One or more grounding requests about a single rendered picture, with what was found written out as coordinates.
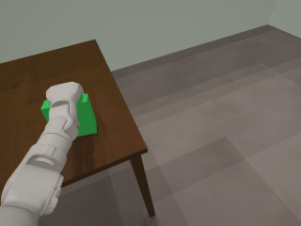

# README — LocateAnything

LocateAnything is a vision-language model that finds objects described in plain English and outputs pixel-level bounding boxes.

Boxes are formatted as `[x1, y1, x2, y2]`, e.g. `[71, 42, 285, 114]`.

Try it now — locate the sponge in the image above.
[40, 93, 97, 137]

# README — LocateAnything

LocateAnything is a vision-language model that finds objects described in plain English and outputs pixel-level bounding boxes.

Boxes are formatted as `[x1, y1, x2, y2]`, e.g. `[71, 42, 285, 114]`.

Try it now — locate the left robot forearm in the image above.
[1, 98, 79, 205]

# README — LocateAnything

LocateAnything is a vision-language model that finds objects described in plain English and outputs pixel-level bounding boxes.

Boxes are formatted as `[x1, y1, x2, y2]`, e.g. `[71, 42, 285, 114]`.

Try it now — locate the left robot hand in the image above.
[46, 81, 85, 128]

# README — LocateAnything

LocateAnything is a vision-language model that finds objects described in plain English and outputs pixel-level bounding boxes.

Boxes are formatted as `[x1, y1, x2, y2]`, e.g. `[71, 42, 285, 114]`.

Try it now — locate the left robot upper arm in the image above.
[0, 163, 64, 226]

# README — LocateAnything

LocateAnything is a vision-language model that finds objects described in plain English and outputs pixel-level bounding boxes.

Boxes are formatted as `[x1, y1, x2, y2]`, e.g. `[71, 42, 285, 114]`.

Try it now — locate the table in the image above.
[0, 40, 155, 218]

